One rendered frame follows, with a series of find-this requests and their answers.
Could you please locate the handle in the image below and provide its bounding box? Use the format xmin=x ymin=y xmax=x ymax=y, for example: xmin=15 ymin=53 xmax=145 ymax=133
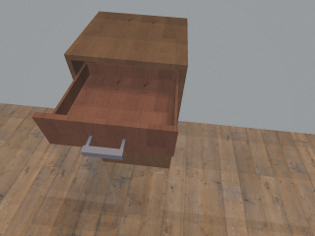
xmin=81 ymin=136 xmax=126 ymax=160

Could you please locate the drawer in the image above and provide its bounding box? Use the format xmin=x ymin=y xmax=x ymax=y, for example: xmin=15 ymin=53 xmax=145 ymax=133
xmin=31 ymin=62 xmax=179 ymax=157

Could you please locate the cabinet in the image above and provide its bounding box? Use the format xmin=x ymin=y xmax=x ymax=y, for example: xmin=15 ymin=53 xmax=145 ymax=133
xmin=64 ymin=11 xmax=188 ymax=169

